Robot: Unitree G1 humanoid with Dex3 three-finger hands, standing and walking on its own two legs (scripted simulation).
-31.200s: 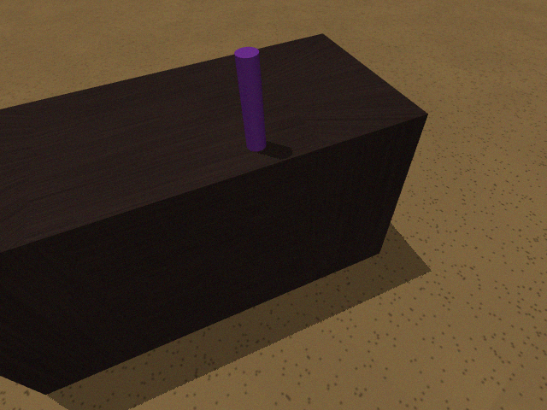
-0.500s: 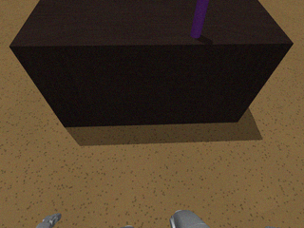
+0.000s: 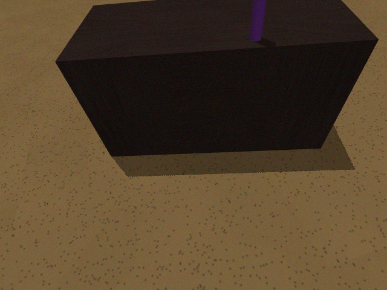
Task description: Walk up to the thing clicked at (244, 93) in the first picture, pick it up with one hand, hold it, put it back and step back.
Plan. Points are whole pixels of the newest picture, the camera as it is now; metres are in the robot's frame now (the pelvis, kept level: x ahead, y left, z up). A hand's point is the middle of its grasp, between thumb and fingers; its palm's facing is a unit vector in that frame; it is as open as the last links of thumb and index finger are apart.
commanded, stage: step back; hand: right
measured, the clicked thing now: (259, 8) +1.07 -0.22 +0.06
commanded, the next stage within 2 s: stand in 0.84 s
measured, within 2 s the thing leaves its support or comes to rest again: neither
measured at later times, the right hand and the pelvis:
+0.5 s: hand out of the picture +0.11 -0.29 -0.15, palm faces -0.05 +0.93 -0.37, open 7.4 cm; pelvis +0.04 -0.02 +0.01, yaw +0 degrees
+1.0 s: hand (325, 276) +0.18 -0.24 -0.13, palm faces -0.02 +0.95 -0.32, open 7.4 cm; pelvis +0.06 +0.01 +0.02, yaw -1 degrees
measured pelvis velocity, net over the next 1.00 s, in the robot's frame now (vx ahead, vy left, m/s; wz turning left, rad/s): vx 0.06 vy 0.01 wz -0.01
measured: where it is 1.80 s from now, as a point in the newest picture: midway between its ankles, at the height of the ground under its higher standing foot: outside the picture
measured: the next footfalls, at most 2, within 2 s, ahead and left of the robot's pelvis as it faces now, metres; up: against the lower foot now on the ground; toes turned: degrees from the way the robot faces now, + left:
left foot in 0.58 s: +0.13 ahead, +0.13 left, +0.00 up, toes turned +1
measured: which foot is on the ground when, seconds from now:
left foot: down 0.00-0.28, up 0.30-0.56, down 0.58-1.00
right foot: down 0.00-1.00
